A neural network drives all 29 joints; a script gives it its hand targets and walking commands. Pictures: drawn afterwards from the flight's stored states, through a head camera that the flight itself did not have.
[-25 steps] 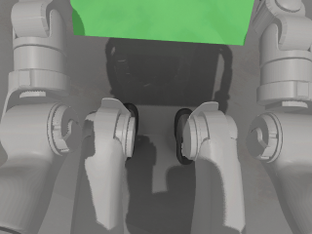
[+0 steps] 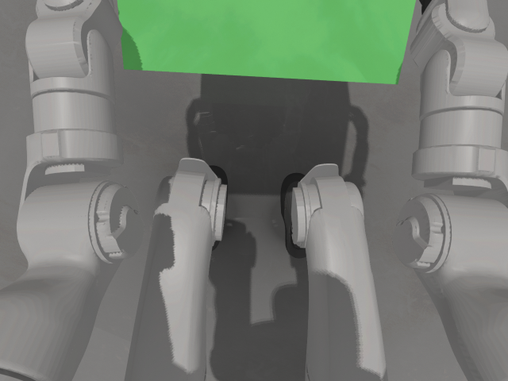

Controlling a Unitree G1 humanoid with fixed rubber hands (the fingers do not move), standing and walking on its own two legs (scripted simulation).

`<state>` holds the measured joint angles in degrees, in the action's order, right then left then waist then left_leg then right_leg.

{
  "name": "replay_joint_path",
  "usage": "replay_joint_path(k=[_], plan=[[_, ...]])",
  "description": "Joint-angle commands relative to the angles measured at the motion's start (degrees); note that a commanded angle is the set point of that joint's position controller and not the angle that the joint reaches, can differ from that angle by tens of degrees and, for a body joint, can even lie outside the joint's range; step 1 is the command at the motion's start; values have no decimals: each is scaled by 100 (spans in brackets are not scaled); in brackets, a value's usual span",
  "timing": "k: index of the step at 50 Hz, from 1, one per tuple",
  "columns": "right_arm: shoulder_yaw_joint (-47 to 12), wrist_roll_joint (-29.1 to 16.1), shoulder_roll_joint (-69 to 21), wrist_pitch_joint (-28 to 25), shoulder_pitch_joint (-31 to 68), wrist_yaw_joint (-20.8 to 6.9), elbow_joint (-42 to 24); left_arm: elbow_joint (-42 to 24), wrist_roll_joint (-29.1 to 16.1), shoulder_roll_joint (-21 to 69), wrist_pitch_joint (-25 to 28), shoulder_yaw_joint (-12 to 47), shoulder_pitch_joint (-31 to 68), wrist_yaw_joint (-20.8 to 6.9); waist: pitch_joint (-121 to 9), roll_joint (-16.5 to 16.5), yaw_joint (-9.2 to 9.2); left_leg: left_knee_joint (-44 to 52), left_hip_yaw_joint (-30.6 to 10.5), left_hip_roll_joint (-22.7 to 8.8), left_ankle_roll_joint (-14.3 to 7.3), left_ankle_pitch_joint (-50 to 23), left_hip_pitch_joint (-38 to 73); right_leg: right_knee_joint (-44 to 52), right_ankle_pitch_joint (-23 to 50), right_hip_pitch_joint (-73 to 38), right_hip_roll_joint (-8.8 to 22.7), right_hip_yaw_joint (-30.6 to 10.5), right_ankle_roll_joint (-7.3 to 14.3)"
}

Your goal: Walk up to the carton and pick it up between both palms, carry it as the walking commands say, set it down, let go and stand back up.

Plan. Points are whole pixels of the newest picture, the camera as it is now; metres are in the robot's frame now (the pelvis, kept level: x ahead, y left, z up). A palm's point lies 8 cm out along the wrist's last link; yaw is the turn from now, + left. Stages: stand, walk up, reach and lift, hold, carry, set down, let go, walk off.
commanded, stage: reach and lift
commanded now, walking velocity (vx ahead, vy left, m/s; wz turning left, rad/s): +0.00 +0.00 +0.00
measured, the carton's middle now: out of the picture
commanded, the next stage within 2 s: none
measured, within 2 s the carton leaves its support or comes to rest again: neither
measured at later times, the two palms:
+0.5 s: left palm out of the picture +0.53 +0.20 -0.04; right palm out of the picture +0.52 -0.18 -0.04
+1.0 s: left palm out of the picture +0.50 +0.19 +0.03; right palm out of the picture +0.50 -0.18 +0.03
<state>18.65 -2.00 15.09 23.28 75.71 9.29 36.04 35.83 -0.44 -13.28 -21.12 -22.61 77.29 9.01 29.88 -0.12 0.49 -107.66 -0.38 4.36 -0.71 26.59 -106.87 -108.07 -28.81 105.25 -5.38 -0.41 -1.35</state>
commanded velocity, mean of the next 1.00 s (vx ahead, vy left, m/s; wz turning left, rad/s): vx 0.00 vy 0.00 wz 0.00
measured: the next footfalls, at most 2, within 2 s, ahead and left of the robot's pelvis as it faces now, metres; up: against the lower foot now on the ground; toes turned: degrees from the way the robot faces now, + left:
none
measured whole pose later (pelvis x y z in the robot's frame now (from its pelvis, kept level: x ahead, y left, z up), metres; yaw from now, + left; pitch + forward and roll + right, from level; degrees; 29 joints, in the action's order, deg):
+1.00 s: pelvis +0.00 +0.00 +0.11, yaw +0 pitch +18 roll -2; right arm 18.7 -0.2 11.4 24.1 63.3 8.6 31.6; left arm 31.6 0.0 -8.6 -21.9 -22.1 65.3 9.5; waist 28.3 0.8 0.6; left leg -85.7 -2.9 5.4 -0.3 22.6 -80.7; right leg -85.3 -24.2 79.0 -6.4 -2.4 -1.6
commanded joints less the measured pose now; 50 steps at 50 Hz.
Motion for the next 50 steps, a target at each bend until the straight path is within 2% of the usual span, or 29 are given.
replay_joint_path(k=[1,6,18,26,30,35,36,37,50], plan=[[-3247,-992,-5634,-222,4246,-2289,-1207,-419,-960,5561,-146,3674,3484,-2390,-13173,42,-80,944,343,263,67,-1076,3526,1129,1076,-3081,-265,360,195],[-3284,-998,-5660,-184,4208,-2323,-1290,-419,-948,5665,-200,3720,3350,-2397,-13343,115,-69,1162,311,268,94,-1123,3810,1321,1100,-3250,-281,338,198],[-3398,-993,-5862,-119,3972,-2394,-1351,-547,-980,5807,-237,3837,3192,-2447,-13562,60,-56,1684,243,269,102,-1035,4268,1813,1048,-3836,-296,280,187],[-3411,-928,-5914,-112,3771,-2431,-1354,-606,-1001,5962,-239,3939,3057,-2470,-13591,102,-111,2053,164,264,124,-959,4631,2160,991,-4152,-303,263,200],[-3462,-924,-6007,-102,3634,-2460,-1319,-625,-1004,5971,-223,3937,2988,-2473,-13577,109,-63,2228,144,268,113,-956,4781,2322,1009,-4320,-301,225,196],[-3533,-932,-6009,-115,3534,-2481,-1442,-702,-1032,6067,-219,4039,2835,-2484,-13696,84,-136,2442,82,267,114,-985,5084,2549,1042,-4569,-304,208,195],[-3565,-938,-6060,-120,3515,-2481,-1447,-705,-1018,6064,-211,4037,2833,-2484,-13676,70,-72,2485,91,273,111,-992,5096,2596,1049,-4615,-309,201,190],[-3584,-947,-6062,-128,3475,-2479,-1490,-758,-1038,6120,-212,4093,2809,-2480,-13748,115,-110,2524,78,272,122,-998,5194,2631,1070,-4696,-309,201,197],[-3729,-875,-6271,-176,2987,-2524,-1505,-772,-985,6327,-159,4206,2339,-2508,-13460,115,-108,3135,-38,258,105,-1052,5830,3268,1123,-5203,-316,115,183]])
